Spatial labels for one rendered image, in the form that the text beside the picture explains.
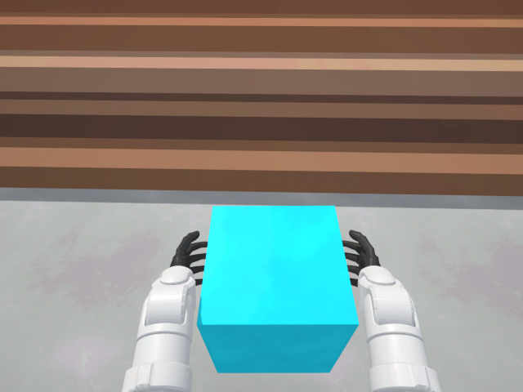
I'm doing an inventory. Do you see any robot right hand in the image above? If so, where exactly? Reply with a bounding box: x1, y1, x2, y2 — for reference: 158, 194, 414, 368
342, 230, 380, 287

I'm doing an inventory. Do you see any robot left forearm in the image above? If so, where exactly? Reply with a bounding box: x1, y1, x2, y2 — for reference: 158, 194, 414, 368
122, 265, 196, 392

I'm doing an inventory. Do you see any carton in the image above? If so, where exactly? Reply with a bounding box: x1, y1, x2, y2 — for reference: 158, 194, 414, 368
197, 206, 359, 373

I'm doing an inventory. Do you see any robot right forearm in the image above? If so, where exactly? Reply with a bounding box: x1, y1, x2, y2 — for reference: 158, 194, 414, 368
358, 265, 442, 392

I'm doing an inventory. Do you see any robot left hand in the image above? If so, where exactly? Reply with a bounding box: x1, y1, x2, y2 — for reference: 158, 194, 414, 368
169, 231, 208, 286

